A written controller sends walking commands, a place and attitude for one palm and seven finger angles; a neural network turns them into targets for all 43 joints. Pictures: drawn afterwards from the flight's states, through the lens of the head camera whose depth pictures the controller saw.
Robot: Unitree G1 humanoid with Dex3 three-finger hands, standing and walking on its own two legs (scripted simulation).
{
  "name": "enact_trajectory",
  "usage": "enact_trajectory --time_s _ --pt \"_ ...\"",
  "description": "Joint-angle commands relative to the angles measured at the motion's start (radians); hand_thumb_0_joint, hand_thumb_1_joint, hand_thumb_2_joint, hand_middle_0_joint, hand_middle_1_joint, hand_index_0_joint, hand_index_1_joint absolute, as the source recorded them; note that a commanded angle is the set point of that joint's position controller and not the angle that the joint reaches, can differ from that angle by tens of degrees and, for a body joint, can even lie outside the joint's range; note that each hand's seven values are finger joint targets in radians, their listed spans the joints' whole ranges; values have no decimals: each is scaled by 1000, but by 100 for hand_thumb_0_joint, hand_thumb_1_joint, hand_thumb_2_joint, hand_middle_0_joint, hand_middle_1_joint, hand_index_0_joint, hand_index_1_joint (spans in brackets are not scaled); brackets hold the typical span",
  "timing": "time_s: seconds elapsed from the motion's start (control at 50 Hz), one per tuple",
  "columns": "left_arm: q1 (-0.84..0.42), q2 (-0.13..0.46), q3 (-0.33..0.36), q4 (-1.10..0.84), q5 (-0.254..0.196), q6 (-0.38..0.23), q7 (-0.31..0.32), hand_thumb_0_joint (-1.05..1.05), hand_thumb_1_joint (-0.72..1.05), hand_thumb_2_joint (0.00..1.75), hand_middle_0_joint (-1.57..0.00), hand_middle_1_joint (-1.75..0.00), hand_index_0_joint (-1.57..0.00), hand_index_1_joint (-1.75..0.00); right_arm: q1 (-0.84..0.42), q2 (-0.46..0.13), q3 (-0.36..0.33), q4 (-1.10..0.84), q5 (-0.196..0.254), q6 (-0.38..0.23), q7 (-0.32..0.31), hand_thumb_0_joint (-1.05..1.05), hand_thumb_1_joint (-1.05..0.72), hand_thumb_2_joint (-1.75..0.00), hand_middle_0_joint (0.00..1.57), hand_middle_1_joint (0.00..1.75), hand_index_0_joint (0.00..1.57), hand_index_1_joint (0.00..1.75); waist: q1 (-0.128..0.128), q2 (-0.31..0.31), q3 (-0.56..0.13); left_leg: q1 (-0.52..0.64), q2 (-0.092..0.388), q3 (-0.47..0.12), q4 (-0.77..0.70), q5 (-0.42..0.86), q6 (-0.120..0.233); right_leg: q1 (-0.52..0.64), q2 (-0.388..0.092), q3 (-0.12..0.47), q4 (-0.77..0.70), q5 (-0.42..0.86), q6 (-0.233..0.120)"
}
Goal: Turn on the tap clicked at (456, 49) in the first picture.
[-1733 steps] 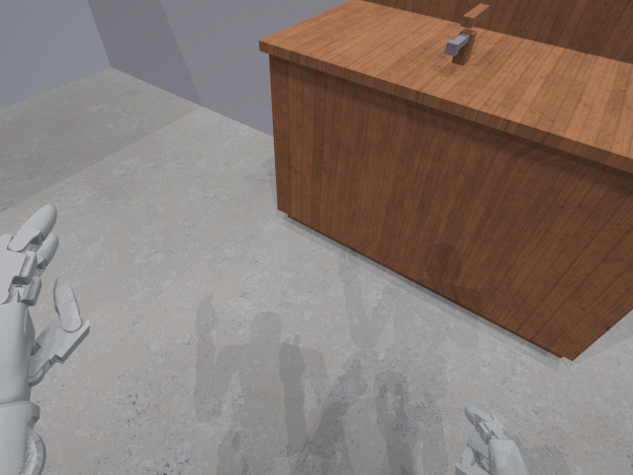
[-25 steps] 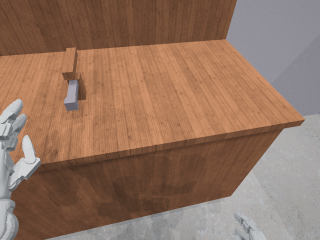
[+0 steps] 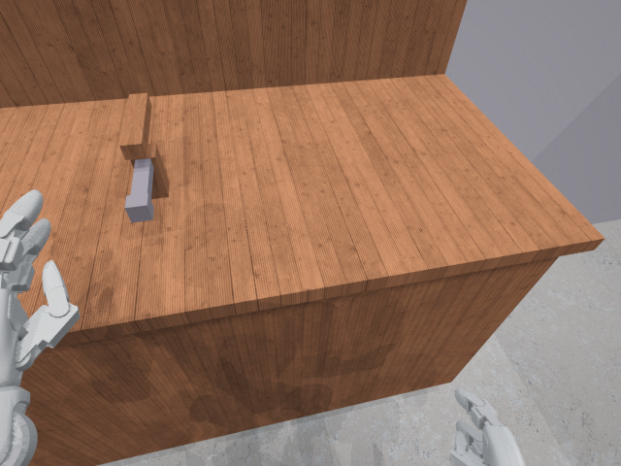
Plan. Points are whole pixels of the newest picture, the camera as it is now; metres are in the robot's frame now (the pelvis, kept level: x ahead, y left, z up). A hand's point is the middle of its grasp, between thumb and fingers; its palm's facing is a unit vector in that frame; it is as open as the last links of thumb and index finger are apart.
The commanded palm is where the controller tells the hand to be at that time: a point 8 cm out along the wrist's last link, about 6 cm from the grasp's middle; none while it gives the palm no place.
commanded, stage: turn the palm inward beside the body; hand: left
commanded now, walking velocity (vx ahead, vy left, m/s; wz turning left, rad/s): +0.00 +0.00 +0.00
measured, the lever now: (139, 208) +0.40 +0.27 +0.11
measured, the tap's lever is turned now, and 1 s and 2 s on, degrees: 0 0 0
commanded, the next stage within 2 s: none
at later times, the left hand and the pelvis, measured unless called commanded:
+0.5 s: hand (83, 323) +0.20 +0.23 +0.17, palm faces +0.51 -0.81 -0.29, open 7.4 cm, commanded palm +0.16 +0.26 +0.18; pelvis +0.03 -0.02 -0.02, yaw +1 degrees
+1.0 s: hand (114, 319) +0.21 +0.21 +0.16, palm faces +0.50 -0.83 -0.25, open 7.4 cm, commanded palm +0.15 +0.24 +0.18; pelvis +0.03 -0.05 -0.02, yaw +2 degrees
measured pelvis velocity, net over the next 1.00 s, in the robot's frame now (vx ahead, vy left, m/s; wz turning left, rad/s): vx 0.03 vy -0.05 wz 0.04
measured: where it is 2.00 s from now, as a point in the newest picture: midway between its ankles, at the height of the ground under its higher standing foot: outside the picture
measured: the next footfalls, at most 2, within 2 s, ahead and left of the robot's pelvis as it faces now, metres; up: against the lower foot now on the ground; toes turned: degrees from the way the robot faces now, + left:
none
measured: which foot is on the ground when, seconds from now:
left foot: down 0.00-1.00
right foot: down 0.00-1.00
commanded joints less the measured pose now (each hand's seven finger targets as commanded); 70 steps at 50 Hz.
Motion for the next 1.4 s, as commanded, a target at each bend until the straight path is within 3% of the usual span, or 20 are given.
enact_trajectory --time_s 0.0,0.02,0.04,0.06,0.08,0.12,0.16,0.22,0.3,0.32,0.36,0.42,0.52,0.62,0.72,0.8,0.9,1.02,1.18,1.38 --pt "-78 172 104 -218 -6 -66 11 0 90 90 -20 -30 -20 -30 -102 -122 -47 -160 3 -52 -8 0 -90 -90 20 30 20 30 -2 56 -106 -68 124 -113 -119 -1 -21 124 -121 147 -71 -60 12" --pt "-954 942 260 -645 75 -233 23 0 90 90 -20 -30 -20 -30 84 -156 222 -345 68 -3 -95 0 -90 -90 20 30 20 30 -90 323 -11 -357 107 -109 -102 -191 17 185 3 124 25 -195 84" --pt "-613 441 344 -33 104 -22 -29 0 90 90 -20 -30 -20 -30 -94 -104 -34 -173 -54 -25 -62 0 -90 -90 20 30 20 30 88 280 -303 -39 63 -9 -92 67 -45 222 -8 80 43 -109 -16" --pt "-474 243 122 14 17 17 -49 0 90 90 -20 -30 -20 -30 -133 -128 -12 -169 -49 -47 -6 0 -90 -90 20 30 20 30 13 177 -138 -58 50 -39 -100 180 -114 103 23 -13 43 -42 -27" --pt "-406 267 191 -107 -10 20 -46 0 90 90 -20 -30 -20 -30 -95 -195 -47 -146 -52 -43 -6 0 -90 -90 20 30 20 30 28 137 -281 67 76 -37 -74 234 -123 88 42 0 90 19 -24" --pt "-193 77 121 23 -149 126 -122 0 90 90 -20 -30 -20 -30 -184 -174 -27 -155 2 -47 -13 0 -90 -90 20 30 20 30 69 126 -263 79 74 -32 -79 146 -125 94 25 19 82 -3 -23" --pt "-101 78 75 -93 -155 197 -178 0 90 90 -20 -30 -20 -30 -189 -185 -23 -153 7 -43 -2 0 -90 -90 20 30 20 30 89 44 -209 22 66 -29 -76 168 -83 104 18 -12 80 40 -12" --pt "9 115 60 -216 -67 262 -174 0 90 90 -20 -30 -20 -30 -252 -176 -6 -200 20 -25 18 0 -90 -90 20 30 20 30 84 -13 -94 -53 70 -13 -49 205 -54 53 31 -24 102 21 -5" --pt "7 171 157 -392 -35 155 -82 0 90 90 -20 -30 -20 -30 -215 -158 -27 -211 -30 -16 15 0 -90 -90 20 30 20 30 74 -31 -167 -76 67 -15 26 229 -50 9 31 -17 145 10 5" --pt "-53 239 225 -490 -41 100 -42 0 90 90 -20 -30 -20 -30 -234 -151 -21 -213 -23 -21 11 0 -90 -90 20 30 20 30 85 20 -201 -77 61 -8 35 175 -54 4 41 -8 154 -35 2" --pt "9 139 166 -447 -37 17 14 0 90 90 -20 -30 -20 -30 -171 -108 -23 -193 -35 -49 2 0 -90 -90 20 30 20 30 89 128 -201 -81 58 3 61 191 -71 -3 36 -7 165 -39 -7" --pt "-68 149 157 -432 -15 -42 50 0 90 90 -20 -30 -20 -30 -142 -122 -20 -156 -30 -72 -6 0 -90 -90 20 30 20 30 51 195 -195 -101 50 1 108 141 -53 -62 24 15 162 -55 -6" --pt "-115 86 36 -251 -47 79 -48 0 90 90 -20 -30 -20 -30 -165 -149 -6 -131 -6 -82 -55 0 -90 -90 20 30 20 30 8 68 -116 -161 44 -13 106 -54 -1 -61 -18 60 80 -175 22" --pt "-148 180 95 -261 -68 226 -84 0 90 90 -20 -30 -20 -30 -224 -138 -4 -135 14 -81 -98 0 -90 -90 20 30 20 30 53 -9 -148 -195 55 -22 124 -52 0 52 -74 174 5 -267 42" --pt "-51 213 215 -322 -91 174 -17 0 90 90 -20 -30 -20 -30 -224 -115 -14 -117 12 -92 -79 0 -90 -90 20 30 20 30 88 -1 -217 -231 71 -24 168 -16 -27 122 -125 231 33 -123 72" --pt "26 168 210 -302 -120 134 -4 0 90 90 -20 -30 -20 -30 -179 -118 -25 -99 7 -109 -66 0 -90 -90 20 30 20 30 72 18 -233 -247 71 -16 190 34 -32 136 -133 223 69 40 78" --pt "-23 135 139 -264 -138 174 -36 0 90 90 -20 -30 -20 -30 -183 -135 -28 -101 20 -127 -84 0 -90 -90 20 30 20 30 50 -4 -155 -251 74 -22 190 -35 -25 71 -144 245 17 -117 84" --pt "-100 138 95 -351 -115 176 -21 0 90 90 -20 -30 -20 -30 -219 -131 -20 -105 29 -166 -103 0 -90 -90 20 30 20 30 57 30 -139 -211 64 -26 178 -84 -17 -1 -123 215 -4 -346 56" --pt "-19 104 94 -361 -116 177 10 0 90 90 -20 -30 -20 -30 -172 -132 -10 -110 22 -197 -99 0 -90 -90 20 30 20 30 76 61 -183 -172 52 -33 106 8 -9 7 -45 44 109 -148 24" --pt "-104 67 39 -381 -129 309 -20 0 90 90 -20 -30 -20 -30 -193 -130 11 -124 31 -194 -116 0 -90 -90 20 30 20 30 66 58 -130 -134 55 -57 61 -10 -16 -4 -31 20 92 -155 21"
